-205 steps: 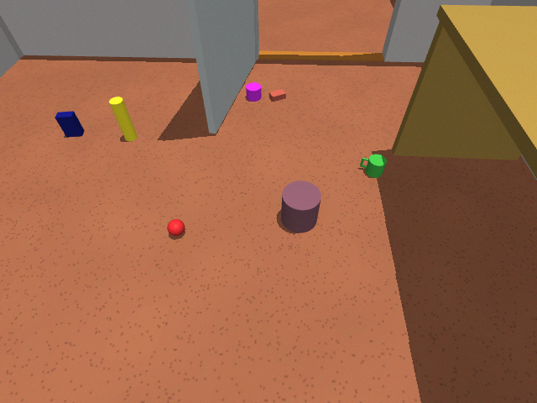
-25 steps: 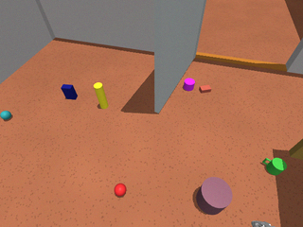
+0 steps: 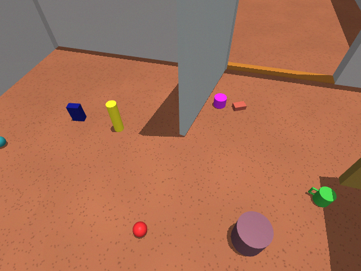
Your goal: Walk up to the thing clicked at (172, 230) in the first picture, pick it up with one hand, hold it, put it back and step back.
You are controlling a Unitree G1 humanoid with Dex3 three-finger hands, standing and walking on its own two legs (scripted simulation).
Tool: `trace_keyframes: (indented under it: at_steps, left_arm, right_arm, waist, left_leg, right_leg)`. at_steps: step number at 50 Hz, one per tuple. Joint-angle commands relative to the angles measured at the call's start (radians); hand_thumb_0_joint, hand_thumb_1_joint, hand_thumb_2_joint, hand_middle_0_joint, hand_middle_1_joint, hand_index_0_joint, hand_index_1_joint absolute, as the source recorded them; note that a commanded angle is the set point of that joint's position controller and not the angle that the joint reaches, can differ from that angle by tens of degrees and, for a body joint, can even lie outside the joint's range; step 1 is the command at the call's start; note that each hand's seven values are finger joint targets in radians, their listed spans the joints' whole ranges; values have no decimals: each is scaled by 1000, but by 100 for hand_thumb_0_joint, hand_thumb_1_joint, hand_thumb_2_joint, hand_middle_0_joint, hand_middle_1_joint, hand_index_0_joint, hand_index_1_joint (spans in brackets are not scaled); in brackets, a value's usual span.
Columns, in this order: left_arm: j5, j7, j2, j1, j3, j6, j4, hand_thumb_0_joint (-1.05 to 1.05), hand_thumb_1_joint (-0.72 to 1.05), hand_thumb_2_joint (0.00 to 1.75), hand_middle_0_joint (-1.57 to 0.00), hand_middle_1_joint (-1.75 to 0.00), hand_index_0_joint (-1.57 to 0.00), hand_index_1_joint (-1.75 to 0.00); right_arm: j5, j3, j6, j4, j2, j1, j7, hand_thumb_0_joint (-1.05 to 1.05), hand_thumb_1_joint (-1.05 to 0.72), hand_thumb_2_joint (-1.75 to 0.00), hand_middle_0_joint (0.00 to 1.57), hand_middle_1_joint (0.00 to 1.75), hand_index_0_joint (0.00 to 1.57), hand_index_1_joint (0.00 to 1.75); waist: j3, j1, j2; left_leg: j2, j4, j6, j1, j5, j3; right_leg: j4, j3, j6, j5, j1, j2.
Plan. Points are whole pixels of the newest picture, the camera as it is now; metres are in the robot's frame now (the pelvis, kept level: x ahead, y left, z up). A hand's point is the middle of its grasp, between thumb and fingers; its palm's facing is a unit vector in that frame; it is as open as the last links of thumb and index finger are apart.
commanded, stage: walk up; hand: left
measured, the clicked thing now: (140, 229) +0.43 +0.23 -0.74
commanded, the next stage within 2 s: stand in 0.04 s
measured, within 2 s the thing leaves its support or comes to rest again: neither
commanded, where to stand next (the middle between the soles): +0.05 +0.00 m, yaw -1 degrees
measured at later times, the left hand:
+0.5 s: hand out of the picture +0.09 +0.24 -0.16, palm faces -0.03 -0.94 -0.33, open 7.4 cm
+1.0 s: hand out of the picture +0.09 +0.24 -0.16, palm faces -0.03 -0.94 -0.34, open 7.4 cm
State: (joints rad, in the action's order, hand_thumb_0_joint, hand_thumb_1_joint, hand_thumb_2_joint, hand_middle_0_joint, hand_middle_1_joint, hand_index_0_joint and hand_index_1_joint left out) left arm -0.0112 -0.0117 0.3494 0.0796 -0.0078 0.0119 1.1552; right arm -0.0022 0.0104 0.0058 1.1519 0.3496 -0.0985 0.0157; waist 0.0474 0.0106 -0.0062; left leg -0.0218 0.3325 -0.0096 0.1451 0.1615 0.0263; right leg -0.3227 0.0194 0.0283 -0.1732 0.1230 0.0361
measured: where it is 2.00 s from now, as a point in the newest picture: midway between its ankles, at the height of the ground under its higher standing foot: outside the picture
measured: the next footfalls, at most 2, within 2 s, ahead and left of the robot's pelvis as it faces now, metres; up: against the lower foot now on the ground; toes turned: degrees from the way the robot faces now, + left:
none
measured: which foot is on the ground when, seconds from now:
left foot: down 0.00-1.00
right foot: down 0.00-1.00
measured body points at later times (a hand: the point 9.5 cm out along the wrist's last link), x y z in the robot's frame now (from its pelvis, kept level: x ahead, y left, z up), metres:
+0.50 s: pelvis +0.01 -0.01 +0.00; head +0.02 -0.01 +0.45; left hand +0.09 +0.29 -0.13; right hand +0.10 -0.31 -0.13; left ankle +0.01 +0.12 -0.75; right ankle +0.00 -0.14 -0.75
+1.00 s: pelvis +0.02 -0.01 +0.00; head +0.03 -0.02 +0.45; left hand +0.10 +0.29 -0.13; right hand +0.10 -0.32 -0.13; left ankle +0.01 +0.12 -0.75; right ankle +0.00 -0.14 -0.75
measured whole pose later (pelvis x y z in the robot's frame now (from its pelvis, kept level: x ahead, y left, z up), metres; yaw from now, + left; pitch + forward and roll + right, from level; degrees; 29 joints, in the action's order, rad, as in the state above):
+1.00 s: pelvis +0.02 -0.01 +0.00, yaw +0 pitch -1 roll +0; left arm -0.01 -0.01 0.35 0.10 0.00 0.01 1.13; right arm -0.01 0.00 0.00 1.14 0.35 -0.09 0.01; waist 0.05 0.01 0.00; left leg -0.04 0.30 -0.03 0.11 0.17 0.02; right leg -0.30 0.03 0.01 -0.19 0.09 0.02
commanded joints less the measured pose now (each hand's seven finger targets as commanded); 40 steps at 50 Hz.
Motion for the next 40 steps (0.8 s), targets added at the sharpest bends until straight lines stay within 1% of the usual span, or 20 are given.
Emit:
trace_keyframes:
  at_steps: [1,2,3,6,7,10,11,14,17,20,22,23,24,25,28,29,32,36,37,40]
  left_arm:
    - [-1,21,216,-54,-42,23,-65,0,90,90,-20,-30,-20,-30]
    - [2,20,213,-43,-34,22,-65,0,90,90,-20,-30,-20,-30]
    - [2,20,205,-41,-34,23,-66,0,90,90,-20,-30,-20,-30]
    - [4,19,209,-37,-31,23,-70,0,90,90,-20,-30,-20,-30]
    - [3,20,216,-35,-33,25,-71,0,90,90,-20,-30,-20,-30]
    - [4,19,214,-35,-33,22,-69,0,90,90,-20,-30,-20,-30]
    - [2,19,211,-25,-32,22,-70,0,90,90,-20,-30,-20,-30]
    - [1,19,220,-29,-34,25,-74,0,90,90,-20,-30,-20,-30]
    - [2,20,214,-24,-32,20,-74,0,90,90,-20,-30,-20,-30]
    - [2,18,210,-17,-31,17,-73,0,90,90,-20,-30,-20,-30]
    - [2,18,218,-21,-33,21,-79,0,90,90,-20,-30,-20,-30]
    - [2,18,211,-14,-30,22,-79,0,90,90,-20,-30,-20,-30]
    - [2,19,222,-24,-32,23,-81,0,90,90,-20,-30,-20,-30]
    - [2,20,215,-13,-32,23,-79,0,90,90,-20,-30,-20,-30]
    - [2,21,218,-12,-31,24,-83,0,90,90,-20,-30,-20,-30]
    - [4,20,218,-16,-33,23,-83,0,90,90,-20,-30,-20,-30]
    - [3,20,220,-11,-33,21,-83,0,90,90,-20,-30,-20,-30]
    - [3,21,221,-17,-35,19,-83,0,90,90,-20,-30,-20,-30]
    - [3,21,215,-4,-33,20,-81,0,90,90,-20,-30,-20,-30]
    - [5,21,218,-10,-32,20,-82,0,90,90,-20,-30,-20,-30]
  right_arm:
    - [-2,43,-23,-62,211,52,-12,0,-90,-90,20,30,20,30]
    - [-9,39,-30,-63,202,62,-15,0,-90,-90,20,30,20,30]
    - [-10,41,-33,-63,210,60,-16,0,-90,-90,20,30,20,30]
    - [-9,39,-35,-57,213,54,-17,0,-90,-90,20,30,20,30]
    - [-10,40,-36,-59,209,52,-17,0,-90,-90,20,30,20,30]
    - [-9,37,-35,-59,207,55,-19,0,-90,-90,20,30,20,30]
    - [-7,37,-36,-59,210,59,-19,0,-90,-90,20,30,20,30]
    - [-7,37,-38,-62,204,55,-19,0,-90,-90,20,30,20,30]
    - [-7,37,-37,-60,209,64,-20,0,-90,-90,20,30,20,30]
    - [-6,37,-34,-60,210,66,-19,0,-90,-90,20,30,20,30]
    - [-7,38,-36,-63,209,59,-18,0,-90,-90,20,30,20,30]
    - [-6,37,-38,-61,213,65,-18,0,-90,-90,20,30,20,30]
    - [-7,34,-37,-63,199,63,-18,0,-90,-90,20,30,20,30]
    - [-6,35,-36,-62,206,67,-19,0,-90,-90,20,30,20,30]
    - [-7,36,-35,-64,205,63,-18,0,-90,-90,20,30,20,30]
    - [-6,35,-35,-64,210,54,-19,0,-90,-90,20,30,20,30]
    - [-5,33,-36,-64,207,59,-21,0,-90,-90,20,30,20,30]
    - [-6,31,-35,-65,207,50,-23,0,-90,-90,20,30,20,30]
    - [-5,32,-35,-67,213,56,-22,0,-90,-90,20,30,20,30]
    - [-5,29,-34,-66,204,50,-21,0,-90,-90,20,30,20,30]
  waist:
    - [-84,-4,7]
    - [-101,-4,38]
    - [-110,-4,22]
    - [-94,-2,2]
    - [-109,0,1]
    - [-92,-2,-1]
    - [-95,-7,-9]
    - [-107,-1,11]
    - [-77,-4,-18]
    - [-62,-4,-6]
    - [-97,-2,-3]
    - [-85,-6,-16]
    - [-87,-1,12]
    - [-86,-7,9]
    - [-99,-6,10]
    - [-98,-1,-4]
    - [-100,-6,-4]
    - [-90,-4,8]
    - [-88,-9,3]
    - [-67,-6,11]
  left_leg:
    - [-104,-49,29,-28,-84,-96]
    - [-124,-58,23,-53,-134,-101]
    - [-125,-52,22,-60,-153,-98]
    - [-118,-62,20,-43,-127,-93]
    - [-121,-55,21,-60,-156,-91]
    - [-120,-66,18,-43,-127,-90]
    - [-122,-65,18,-51,-139,-93]
    - [-123,-54,17,-69,-181,-87]
    - [-120,-65,12,-59,-142,-88]
    - [-115,-76,12,-47,-66,-88]
    - [-122,-62,16,-65,-142,-87]
    - [-119,-65,15,-60,-135,-88]
    - [-122,-62,14,-59,-147,-89]
    - [-122,-57,13,-67,-151,-90]
    - [-122,-53,13,-68,-180,-89]
    - [-117,-55,14,-68,-166,-81]
    - [-125,-54,12,-75,-191,-87]
    - [-122,-58,11,-71,-180,-84]
    - [-127,-56,13,-84,-185,-85]
    - [-121,-63,9,-59,-150,-87]
  right_leg:
    - [53,-75,-35,98,-4,97]
    - [41,-72,-38,107,-8,103]
    - [43,-75,-37,121,-13,103]
    - [55,-77,-34,111,-21,106]
    - [48,-80,-35,140,-31,110]
    - [51,-79,-36,110,-30,109]
    - [52,-77,-35,118,-29,107]
    - [48,-75,-36,161,-37,111]
    - [59,-79,-37,119,-11,107]
    - [70,-77,-37,54,5,102]
    - [58,-81,-43,121,-25,110]
    - [64,-79,-38,122,-16,107]
    - [58,-75,-42,128,-26,107]
    - [62,-77,-38,131,-18,107]
    - [57,-73,-40,172,-37,108]
    - [61,-79,-40,160,-35,110]
    - [50,-74,-44,182,-44,109]
    - [53,-75,-42,169,-36,107]
    - [51,-70,-40,168,-28,105]
    - [63,-74,-41,144,-26,105]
